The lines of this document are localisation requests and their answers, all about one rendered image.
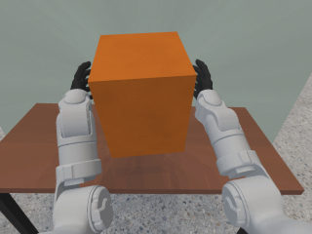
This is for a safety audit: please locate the robot left upper arm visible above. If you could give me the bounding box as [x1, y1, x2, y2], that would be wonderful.
[37, 185, 114, 234]

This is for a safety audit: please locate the robot right hand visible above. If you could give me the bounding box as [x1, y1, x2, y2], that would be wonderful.
[192, 59, 213, 100]

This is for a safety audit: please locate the robot right forearm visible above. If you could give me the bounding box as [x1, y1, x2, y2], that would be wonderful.
[194, 89, 286, 210]

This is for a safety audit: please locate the table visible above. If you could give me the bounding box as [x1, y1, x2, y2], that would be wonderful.
[0, 103, 305, 234]

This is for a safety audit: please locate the robot right upper arm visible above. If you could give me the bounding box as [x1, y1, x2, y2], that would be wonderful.
[221, 175, 312, 234]

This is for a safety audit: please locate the robot left hand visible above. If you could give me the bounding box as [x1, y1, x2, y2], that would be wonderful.
[70, 61, 93, 99]

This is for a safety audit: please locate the carton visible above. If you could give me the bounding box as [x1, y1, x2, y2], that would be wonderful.
[88, 31, 197, 158]

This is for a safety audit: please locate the robot left forearm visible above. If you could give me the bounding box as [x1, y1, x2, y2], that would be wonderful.
[53, 89, 102, 226]

